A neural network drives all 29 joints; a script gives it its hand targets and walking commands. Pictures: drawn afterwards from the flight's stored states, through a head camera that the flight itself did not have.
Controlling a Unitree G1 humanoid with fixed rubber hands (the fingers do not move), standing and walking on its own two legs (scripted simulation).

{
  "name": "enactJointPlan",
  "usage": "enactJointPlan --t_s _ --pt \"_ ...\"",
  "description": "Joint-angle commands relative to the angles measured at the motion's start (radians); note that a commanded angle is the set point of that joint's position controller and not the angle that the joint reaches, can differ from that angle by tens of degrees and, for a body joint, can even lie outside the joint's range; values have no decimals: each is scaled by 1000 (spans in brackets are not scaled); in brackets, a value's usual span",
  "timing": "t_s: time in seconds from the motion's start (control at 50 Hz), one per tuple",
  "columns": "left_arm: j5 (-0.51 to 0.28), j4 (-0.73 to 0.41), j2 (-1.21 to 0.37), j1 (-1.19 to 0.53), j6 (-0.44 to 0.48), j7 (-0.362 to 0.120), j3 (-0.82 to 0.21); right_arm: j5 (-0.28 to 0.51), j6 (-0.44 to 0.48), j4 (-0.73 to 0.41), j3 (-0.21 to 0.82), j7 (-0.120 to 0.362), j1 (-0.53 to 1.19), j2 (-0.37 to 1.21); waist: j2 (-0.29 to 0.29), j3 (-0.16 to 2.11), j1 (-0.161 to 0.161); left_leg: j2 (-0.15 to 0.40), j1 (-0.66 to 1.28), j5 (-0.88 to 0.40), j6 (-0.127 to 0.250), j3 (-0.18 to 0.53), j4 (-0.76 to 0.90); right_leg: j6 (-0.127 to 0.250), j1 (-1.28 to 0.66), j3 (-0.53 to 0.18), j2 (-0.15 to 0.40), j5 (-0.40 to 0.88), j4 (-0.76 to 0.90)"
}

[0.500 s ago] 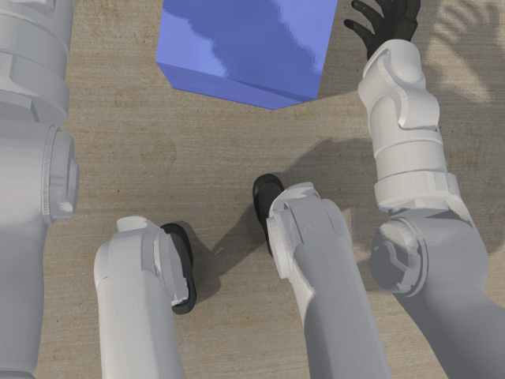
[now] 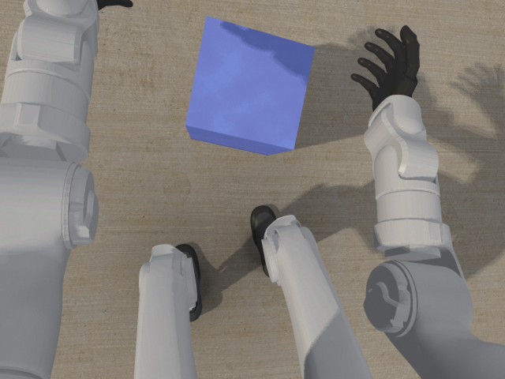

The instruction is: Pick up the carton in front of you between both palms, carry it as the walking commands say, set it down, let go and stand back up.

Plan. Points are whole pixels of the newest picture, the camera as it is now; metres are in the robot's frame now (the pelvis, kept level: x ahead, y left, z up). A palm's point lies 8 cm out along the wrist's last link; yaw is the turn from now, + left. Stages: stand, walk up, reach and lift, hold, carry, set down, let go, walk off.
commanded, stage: set down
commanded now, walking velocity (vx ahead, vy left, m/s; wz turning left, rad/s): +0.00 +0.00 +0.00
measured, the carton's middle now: (243, 100) +0.54 -0.09 -0.42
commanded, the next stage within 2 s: let go in 0.22 s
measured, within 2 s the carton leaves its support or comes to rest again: neither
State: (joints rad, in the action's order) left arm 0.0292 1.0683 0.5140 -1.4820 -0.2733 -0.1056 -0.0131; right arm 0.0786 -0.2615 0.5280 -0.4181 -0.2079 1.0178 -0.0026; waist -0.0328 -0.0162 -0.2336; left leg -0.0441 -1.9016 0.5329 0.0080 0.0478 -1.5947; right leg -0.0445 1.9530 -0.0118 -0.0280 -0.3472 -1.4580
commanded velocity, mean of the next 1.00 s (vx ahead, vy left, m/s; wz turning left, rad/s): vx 0.00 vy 0.00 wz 0.00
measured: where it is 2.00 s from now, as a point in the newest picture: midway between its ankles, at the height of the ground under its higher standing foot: (230, 274)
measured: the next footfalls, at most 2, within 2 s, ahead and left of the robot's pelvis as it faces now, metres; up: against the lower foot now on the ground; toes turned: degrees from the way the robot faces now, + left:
none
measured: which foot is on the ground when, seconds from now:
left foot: down 0.00-1.00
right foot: down 0.00-1.00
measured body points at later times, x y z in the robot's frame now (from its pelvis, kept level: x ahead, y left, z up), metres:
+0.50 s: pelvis +0.03 +0.00 +0.12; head +0.31 +0.02 +0.47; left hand +0.55 +0.15 +0.01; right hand +0.43 -0.23 +0.02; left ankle +0.06 +0.11 -0.51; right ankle +0.13 -0.13 -0.51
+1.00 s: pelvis +0.10 -0.03 +0.21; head +0.22 -0.01 +0.64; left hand +0.39 +0.18 +0.11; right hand +0.30 -0.26 +0.13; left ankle +0.06 +0.11 -0.51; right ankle +0.13 -0.13 -0.51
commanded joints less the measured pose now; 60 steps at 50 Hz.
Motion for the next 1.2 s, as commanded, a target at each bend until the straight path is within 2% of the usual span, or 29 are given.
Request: enactJointPlan --t_s 0.0,0.18,0.28,0.34,0.42,0.48,0.54,0.64,0.74,0.88,0.94,1.06,1.18 --pt "16 -126 74 -315 9 1 28 -11 13 -124 -15 9 133 -100 -262 1115 -57 -40 676 -350 -1 -42 224 -38 -653 141 -51 397 130" --pt "46 -99 35 -261 2 -14 65 -56 11 -108 -53 41 97 -80 -241 1041 -64 -34 828 -404 -4 -16 412 -40 -706 145 -40 407 305" --pt "113 -84 -7 -145 22 -15 140 -102 32 -104 -49 74 21 -49 -206 1051 -38 -38 888 -461 -8 -16 508 -45 -822 142 -39 448 386" --pt "147 -139 -58 -27 40 11 191 -133 54 -133 -31 104 -93 -45 -192 1120 -30 -45 983 -575 -16 -10 552 -42 -906 142 -39 521 424" --pt "173 -268 -167 189 67 80 249 -167 88 -176 22 167 -268 -72 -182 1147 -6 -47 1103 -692 -34 0 612 -21 -976 130 -39 565 474" --pt "180 -374 -237 351 92 145 269 -182 109 -185 68 221 -379 -121 -160 1076 17 -51 1126 -629 -43 1 686 0 -1066 109 -36 523 522" --pt "165 -474 -293 493 118 194 262 -176 133 -181 121 269 -493 -160 -123 956 28 -52 1111 -477 -46 -7 773 18 -1190 88 -30 461 577" --pt "119 -565 -321 703 156 223 235 -134 164 -159 226 317 -669 -210 -60 706 51 -40 1091 -217 -37 -31 897 27 -1378 53 -6 302 676" --pt "67 -560 -303 928 205 215 199 -77 200 -169 323 319 -863 -244 8 541 66 -31 1128 -171 -19 -44 950 16 -1575 7 9 276 760" --pt "40 -550 -272 1212 255 187 176 -36 229 -270 397 291 -1077 -258 89 424 108 -32 1209 -257 1 -41 1022 -5 -1827 -40 21 499 826" --pt "38 -557 -263 1302 265 173 169 -28 232 -288 407 283 -1137 -269 79 367 130 -30 1281 -300 -1 -38 1055 -7 -1869 -47 20 561 851" --pt "29 -597 -255 1446 273 142 142 -24 232 -258 398 277 -1201 -287 13 270 167 -17 1476 -437 -20 -32 1114 0 -1888 -41 1 598 914" --pt "2 -650 -249 1596 270 100 110 -45 236 -204 373 275 -1247 -302 0 220 193 4 1635 -598 -35 -14 1176 12 -1922 -25 -24 616 971"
